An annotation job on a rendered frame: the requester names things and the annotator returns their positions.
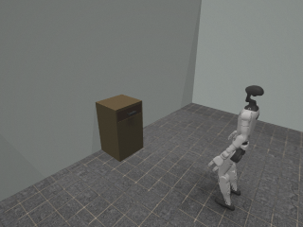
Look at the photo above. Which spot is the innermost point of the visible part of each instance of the right robot hand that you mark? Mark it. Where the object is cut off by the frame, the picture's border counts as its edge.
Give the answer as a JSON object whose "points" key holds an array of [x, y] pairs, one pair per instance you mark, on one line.
{"points": [[234, 138]]}

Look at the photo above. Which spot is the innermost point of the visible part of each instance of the drawer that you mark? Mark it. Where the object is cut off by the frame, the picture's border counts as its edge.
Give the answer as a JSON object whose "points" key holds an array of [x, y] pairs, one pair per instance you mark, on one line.
{"points": [[121, 115]]}

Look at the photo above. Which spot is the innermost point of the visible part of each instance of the left robot hand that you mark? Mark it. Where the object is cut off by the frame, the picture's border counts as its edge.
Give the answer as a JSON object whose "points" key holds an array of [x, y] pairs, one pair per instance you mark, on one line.
{"points": [[218, 160]]}

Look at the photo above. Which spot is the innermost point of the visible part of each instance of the robot left thigh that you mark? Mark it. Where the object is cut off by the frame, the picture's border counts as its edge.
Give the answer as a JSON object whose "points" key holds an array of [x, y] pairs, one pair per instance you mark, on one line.
{"points": [[234, 157]]}

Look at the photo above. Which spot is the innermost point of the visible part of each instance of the humanoid robot torso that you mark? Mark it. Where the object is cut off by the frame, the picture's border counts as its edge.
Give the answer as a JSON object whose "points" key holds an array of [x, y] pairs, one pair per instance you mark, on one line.
{"points": [[244, 147]]}

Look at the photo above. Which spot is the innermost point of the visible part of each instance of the cabinet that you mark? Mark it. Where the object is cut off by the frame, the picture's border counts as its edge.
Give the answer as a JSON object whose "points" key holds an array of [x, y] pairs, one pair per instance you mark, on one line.
{"points": [[124, 138]]}

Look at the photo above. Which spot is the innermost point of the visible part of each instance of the left robot forearm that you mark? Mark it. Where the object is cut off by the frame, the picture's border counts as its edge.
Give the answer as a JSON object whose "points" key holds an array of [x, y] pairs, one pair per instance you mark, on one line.
{"points": [[233, 147]]}

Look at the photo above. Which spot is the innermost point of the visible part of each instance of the handle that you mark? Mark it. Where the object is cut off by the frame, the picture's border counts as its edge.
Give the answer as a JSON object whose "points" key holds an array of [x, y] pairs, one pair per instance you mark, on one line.
{"points": [[132, 113]]}

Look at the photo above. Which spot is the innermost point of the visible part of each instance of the left robot upper arm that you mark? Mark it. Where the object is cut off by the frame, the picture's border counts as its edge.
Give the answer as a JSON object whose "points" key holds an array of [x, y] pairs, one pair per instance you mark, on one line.
{"points": [[246, 118]]}

